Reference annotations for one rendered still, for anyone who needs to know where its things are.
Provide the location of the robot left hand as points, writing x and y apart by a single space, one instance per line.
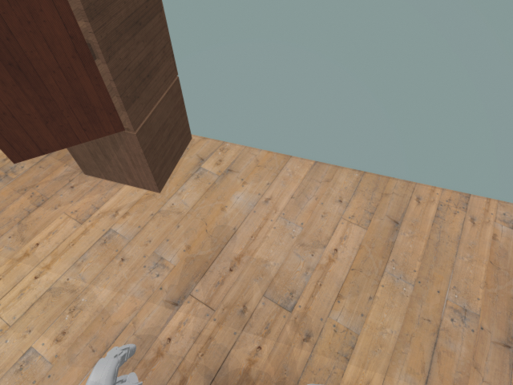
106 369

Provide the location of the cupboard door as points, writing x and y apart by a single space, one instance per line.
52 95

